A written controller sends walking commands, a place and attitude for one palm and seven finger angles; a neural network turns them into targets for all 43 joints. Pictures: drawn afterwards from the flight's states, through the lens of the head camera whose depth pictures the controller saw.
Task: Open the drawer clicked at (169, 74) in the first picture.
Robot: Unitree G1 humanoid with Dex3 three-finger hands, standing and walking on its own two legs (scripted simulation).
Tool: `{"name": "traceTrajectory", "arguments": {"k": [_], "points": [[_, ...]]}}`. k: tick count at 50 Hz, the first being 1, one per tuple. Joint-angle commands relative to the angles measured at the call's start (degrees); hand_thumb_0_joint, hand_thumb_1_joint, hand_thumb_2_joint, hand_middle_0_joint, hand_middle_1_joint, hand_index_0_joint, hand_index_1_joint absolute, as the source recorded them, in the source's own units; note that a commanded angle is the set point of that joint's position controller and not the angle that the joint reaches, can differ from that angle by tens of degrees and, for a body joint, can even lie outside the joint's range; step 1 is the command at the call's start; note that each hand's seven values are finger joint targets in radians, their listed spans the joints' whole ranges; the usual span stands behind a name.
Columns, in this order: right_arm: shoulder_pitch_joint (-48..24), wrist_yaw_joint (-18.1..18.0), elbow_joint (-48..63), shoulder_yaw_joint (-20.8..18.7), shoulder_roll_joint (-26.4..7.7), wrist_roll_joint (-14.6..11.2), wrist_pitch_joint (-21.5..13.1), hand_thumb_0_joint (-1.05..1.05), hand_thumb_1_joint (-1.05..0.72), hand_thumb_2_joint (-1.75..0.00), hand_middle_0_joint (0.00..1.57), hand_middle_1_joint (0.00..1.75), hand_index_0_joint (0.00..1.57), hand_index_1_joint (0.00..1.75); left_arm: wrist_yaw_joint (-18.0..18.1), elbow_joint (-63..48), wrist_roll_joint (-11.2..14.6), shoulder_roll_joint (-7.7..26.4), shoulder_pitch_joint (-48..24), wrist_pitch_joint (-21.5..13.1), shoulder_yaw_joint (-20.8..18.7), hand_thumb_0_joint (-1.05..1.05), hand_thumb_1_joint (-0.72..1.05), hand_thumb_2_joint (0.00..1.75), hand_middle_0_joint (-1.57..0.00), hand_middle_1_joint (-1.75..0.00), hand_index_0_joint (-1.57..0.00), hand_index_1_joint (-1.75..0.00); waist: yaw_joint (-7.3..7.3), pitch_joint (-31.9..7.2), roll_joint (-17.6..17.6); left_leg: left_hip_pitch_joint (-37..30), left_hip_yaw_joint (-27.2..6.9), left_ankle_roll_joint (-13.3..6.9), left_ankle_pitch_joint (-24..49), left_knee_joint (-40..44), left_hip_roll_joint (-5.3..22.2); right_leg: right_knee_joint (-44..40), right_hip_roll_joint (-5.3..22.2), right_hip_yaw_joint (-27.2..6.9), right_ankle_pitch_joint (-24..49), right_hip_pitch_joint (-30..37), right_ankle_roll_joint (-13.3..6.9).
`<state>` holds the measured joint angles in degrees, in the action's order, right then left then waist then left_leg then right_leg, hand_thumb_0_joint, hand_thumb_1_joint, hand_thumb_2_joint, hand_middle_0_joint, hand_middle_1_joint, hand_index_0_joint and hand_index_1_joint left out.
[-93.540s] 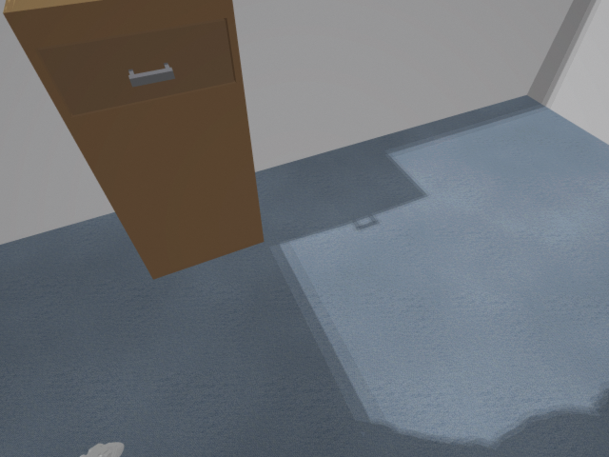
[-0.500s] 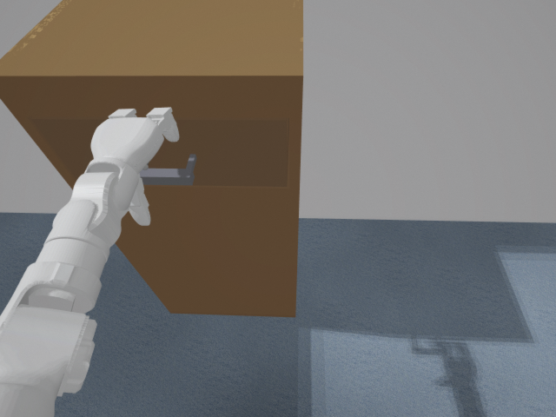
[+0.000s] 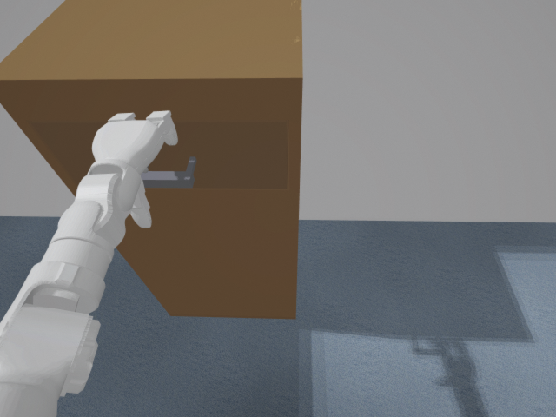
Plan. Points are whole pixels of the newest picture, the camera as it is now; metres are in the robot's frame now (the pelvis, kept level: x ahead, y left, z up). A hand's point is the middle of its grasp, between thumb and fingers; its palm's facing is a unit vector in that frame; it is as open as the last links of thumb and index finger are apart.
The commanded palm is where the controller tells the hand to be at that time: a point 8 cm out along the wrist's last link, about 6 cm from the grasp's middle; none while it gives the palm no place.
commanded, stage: re-aim the fingers above the handle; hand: left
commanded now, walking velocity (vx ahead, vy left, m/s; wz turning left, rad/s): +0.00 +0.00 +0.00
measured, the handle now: (166, 170) +0.50 +0.20 +0.05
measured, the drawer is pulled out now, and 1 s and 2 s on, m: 0.00 0.00 0.00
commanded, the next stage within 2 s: lower the fingers behind the handle in 0.94 s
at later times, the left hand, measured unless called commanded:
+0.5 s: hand (148, 172) +0.45 +0.20 +0.11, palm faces -0.03 -0.04 -1.00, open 13.8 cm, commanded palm +0.43 +0.21 +0.17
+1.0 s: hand (146, 170) +0.45 +0.20 +0.11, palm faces -0.02 -0.05 -1.00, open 13.8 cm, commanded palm +0.43 +0.22 +0.17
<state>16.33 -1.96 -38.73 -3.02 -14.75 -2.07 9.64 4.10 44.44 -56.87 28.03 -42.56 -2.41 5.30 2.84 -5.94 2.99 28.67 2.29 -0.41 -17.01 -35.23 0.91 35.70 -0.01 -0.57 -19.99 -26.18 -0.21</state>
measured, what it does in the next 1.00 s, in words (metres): stands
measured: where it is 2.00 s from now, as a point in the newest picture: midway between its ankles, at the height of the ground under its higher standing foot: outside the picture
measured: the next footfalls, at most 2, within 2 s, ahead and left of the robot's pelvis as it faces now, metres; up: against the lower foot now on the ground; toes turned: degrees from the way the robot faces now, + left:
none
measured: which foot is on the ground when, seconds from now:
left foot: down 0.00-1.00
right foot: down 0.00-1.00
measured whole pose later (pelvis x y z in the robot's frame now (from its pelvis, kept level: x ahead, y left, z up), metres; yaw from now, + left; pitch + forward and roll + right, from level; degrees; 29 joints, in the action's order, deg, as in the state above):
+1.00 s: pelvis +0.00 +0.00 +0.00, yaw +0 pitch +10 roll +0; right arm 16.0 -2.5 -39.2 -3.2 -15.1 -2.0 9.2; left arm 3.0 43.6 -56.4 28.8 -42.5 -5.9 4.9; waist 2.7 -5.5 2.5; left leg 28.8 1.7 -0.2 -17.1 -35.5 0.9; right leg 35.9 -0.1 -0.1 -20.2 -26.1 -0.4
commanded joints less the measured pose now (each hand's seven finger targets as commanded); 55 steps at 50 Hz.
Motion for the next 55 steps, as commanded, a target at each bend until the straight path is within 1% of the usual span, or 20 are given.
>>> {"name": "traceTrajectory", "arguments": {"k": [1,2,4,5,8,12,14,20,22,24,29,30,32,38,42,46,48,50,53,55], "points": [[0.6,-1.0,6.0,-2.9,-8.3,0.2,-1.4,0.00,-0.90,-0.90,0.20,0.30,0.20,0.30,1.0,-13.2,0.6,13.5,-25.4,-0.5,-4.6,0.00,-0.50,0.30,-0.30,-1.20,-0.30,-1.20,-0.03,-20.3,-2.5,-15.4,-0.1,-2.4,21.8,1.1,-1.9,-4.0,-2.3,1.6,22.6,5.9,-1.6],[0.3,-1.2,6.0,-2.9,-8.2,0.1,-1.3,0.00,-0.90,-0.90,0.20,0.30,0.20,0.30,0.9,-13.9,0.5,14.8,-25.5,-1.0,-5.5,0.00,-0.50,0.30,-0.30,-1.20,-0.30,-1.20,-0.20,-19.7,-2.1,-15.4,0.0,-2.4,21.6,1.2,-1.9,-4.0,-2.3,1.5,22.5,5.9,-1.7],[0.0,-1.1,6.1,-2.8,-7.9,0.1,-1.5,0.00,-0.90,-0.90,0.20,0.30,0.20,0.30,0.9,-15.8,1.1,12.3,-27.4,-1.9,-3.3,0.00,-0.50,0.30,-0.30,-1.20,-0.30,-1.20,0.33,-20.0,-1.4,-15.9,-0.1,-2.4,21.4,1.1,-2.0,-4.1,-2.2,1.4,22.3,5.5,-1.6],[0.2,-1.1,6.0,-2.9,-7.8,0.1,-1.5,0.00,-0.90,-0.90,0.20,0.30,0.20,0.30,1.2,-14.0,0.9,14.2,-25.0,-1.9,-5.6,0.00,-0.50,0.30,-0.30,-1.20,-0.30,-1.20,-0.47,-19.0,-1.8,-15.4,-0.2,-2.3,21.0,1.1,-2.0,-4.1,-2.3,1.5,21.7,5.5,-1.8],[-0.3,-1.2,5.8,-2.5,-8.1,0.2,-1.5,0.00,-0.90,-0.90,0.20,0.30,0.20,0.30,1.7,-13.4,0.6,15.2,-25.4,-1.9,-6.2,0.00,-0.50,0.30,-0.30,-1.20,-0.30,-1.20,-0.38,-18.7,-2.1,-14.4,0.1,-2.2,20.7,1.3,-2.1,-4.1,-2.1,1.5,21.6,6.0,-1.7],[-0.3,-0.9,5.8,-2.8,-7.7,0.2,-1.7,0.00,-0.90,-0.90,0.20,0.30,0.20,0.30,2.3,-14.1,0.5,12.8,-26.7,-1.3,-4.2,0.00,-0.50,0.30,-0.30,-1.20,-0.30,-1.20,-0.18,-20.1,-1.1,-15.6,0.1,-2.1,21.4,0.8,-2.1,-3.7,-2.2,1.4,22.2,5.3,-1.7],[-0.4,-1.0,5.7,-2.5,-8.0,0.1,-1.6,0.00,-0.90,-0.90,0.20,0.30,0.20,0.30,2.0,-12.2,0.4,14.9,-25.6,-0.9,-5.7,0.00,-0.50,0.30,-0.30,-1.20,-0.30,-1.20,-0.23,-19.7,-2.3,-14.4,0.2,-2.2,20.6,0.8,-2.2,-3.8,-2.1,1.2,22.8,6.5,-1.6],[-0.5,-1.2,6.1,-2.7,-7.8,0.1,-1.5,0.00,-0.90,-0.90,0.20,0.30,0.20,0.30,0.8,-14.2,0.9,13.8,-25.5,-1.5,-4.7,0.00,-0.50,0.30,-0.30,-1.20,-0.30,-1.20,-0.29,-20.2,-1.6,-15.4,0.2,-2.4,21.3,0.8,-2.4,-4.0,-2.0,1.1,23.5,6.6,-1.7],[-0.4,-1.1,6.0,-2.7,-7.7,0.1,-1.5,0.00,-0.90,-0.90,0.20,0.30,0.20,0.30,0.6,-14.9,1.1,11.7,-26.8,-2.0,-3.0,0.00,-0.50,0.30,-0.30,-1.20,-0.30,-1.20,0.26,-19.8,-1.9,-15.5,0.0,-2.3,21.4,0.8,-2.3,-3.9,-2.0,1.3,23.4,5.9,-1.6],[-0.4,-1.1,6.0,-2.7,-7.8,0.2,-1.5,0.00,-0.90,-0.90,0.20,0.30,0.20,0.30,0.8,-14.4,1.4,14.4,-24.6,-2.2,-5.7,0.00,-0.50,0.30,-0.30,-1.20,-0.30,-1.20,-0.74,-20.8,-2.6,-15.2,0.2,-2.4,22.4,0.6,-2.4,-3.8,-2.0,1.0,24.9,7.7,-1.5],[-0.9,-1.1,5.8,-2.4,-7.8,0.1,-1.3,0.00,-0.90,-0.90,0.20,0.30,0.20,0.30,2.0,-12.7,0.4,15.9,-24.3,-1.8,-6.8,0.00,-0.50,0.30,-0.30,-1.20,-0.30,-1.20,-1.11,-19.6,-2.2,-13.2,0.4,-2.1,21.3,1.1,-2.4,-3.5,-1.9,1.2,24.1,7.6,-1.6],[-0.9,-1.0,5.8,-2.5,-7.8,0.1,-1.4,0.00,-0.90,-0.90,0.20,0.30,0.20,0.30,2.0,-13.0,0.6,14.4,-25.3,-1.6,-5.5,0.00,-0.50,0.30,-0.30,-1.20,-0.30,-1.20,-0.54,-19.1,-2.5,-13.6,0.3,-2.2,20.9,1.1,-2.3,-3.7,-1.9,1.3,23.6,6.9,-1.5],[-0.9,-1.2,5.7,-2.4,-8.1,0.1,-1.4,0.00,-0.90,-0.90,0.20,0.30,0.20,0.30,2.1,-11.2,0.1,16.7,-24.5,-1.1,-7.2,0.00,-0.50,0.30,-0.30,-1.20,-0.30,-1.20,-0.58,-18.2,-2.5,-12.9,0.5,-2.2,19.1,1.3,-2.3,-4.0,-1.9,1.1,22.4,6.7,-1.5],[0.0,-1.7,5.7,-2.6,-8.2,0.1,-1.7,0.00,-0.90,-0.90,0.20,0.30,0.20,0.30,0.6,-12.0,0.9,15.1,-26.0,-2.2,-5.3,0.00,-0.50,0.30,-0.30,-1.20,-0.30,-1.20,0.39,-19.3,-3.7,-13.6,0.4,-2.5,19.2,1.2,-2.4,-4.5,-1.8,0.8,22.8,7.3,-1.3],[0.5,-1.5,5.4,-2.8,-8.0,0.0,-1.9,0.00,-0.90,-0.90,0.20,0.30,0.20,0.30,0.4,-13.0,1.3,13.4,-27.2,-3.3,-3.9,0.00,-0.50,0.30,-0.30,-1.20,-0.30,-1.20,0.68,-18.5,-1.5,-14.4,0.1,-2.3,19.2,0.9,-2.4,-4.4,-2.0,1.0,21.9,5.0,-1.5],[0.9,-1.4,5.1,-2.9,-8.1,0.1,-1.9,0.00,-0.90,-0.90,0.20,0.30,0.20,0.30,1.3,-12.2,1.1,15.1,-27.1,-3.6,-5.8,0.00,-0.50,0.30,-0.30,-1.20,-0.30,-1.20,0.25,-19.8,-1.8,-14.3,0.1,-2.3,20.1,0.4,-2.3,-3.8,-2.1,1.1,22.3,5.1,-1.6],[1.1,-1.2,5.0,-2.8,-8.3,0.4,-1.8,0.00,-0.90,-0.90,0.20,0.30,0.20,0.30,2.0,-11.9,0.7,17.9,-26.6,-3.5,-8.4,0.00,-0.50,0.30,-0.30,-1.20,-0.30,-1.20,-0.67,-21.2,-1.9,-13.8,0.1,-2.1,21.7,0.3,-2.3,-3.4,-2.2,1.1,23.4,6.8,-1.7],[0.9,-0.9,5.1,-3.0,-7.8,0.3,-1.8,0.00,-0.90,-0.90,0.20,0.30,0.20,0.30,2.6,-12.4,0.4,14.8,-25.9,-2.9,-6.2,0.00,-0.50,0.30,-0.30,-1.20,-0.30,-1.20,-0.45,-21.8,-0.3,-14.9,0.0,-2.1,24.0,-0.1,-2.2,-2.8,-2.4,1.4,24.6,5.7,-1.8],[1.0,-0.7,5.2,-2.9,-8.4,0.3,-1.5,0.00,-0.90,-0.90,0.20,0.30,0.20,0.30,2.6,-10.5,0.2,15.2,-24.9,-1.5,-6.5,0.00,-0.50,0.30,-0.30,-1.20,-0.30,-1.20,-0.33,-20.7,-2.6,-13.5,0.1,-2.0,22.6,0.3,-2.0,-3.0,-2.4,1.6,23.4,5.9,-1.8],[0.8,-0.6,5.4,-3.1,-8.1,0.2,-1.4,0.00,-0.90,-0.90,0.20,0.30,0.20,0.30,2.5,-10.1,-0.1,11.6,-24.0,-0.8,-3.6,0.00,-0.50,0.30,-0.30,-1.20,-0.30,-1.20,0.16,-19.4,-1.9,-14.2,0.0,-2.0,22.0,0.4,-1.8,-3.0,-2.5,1.9,22.1,3.9,-1.8]]}}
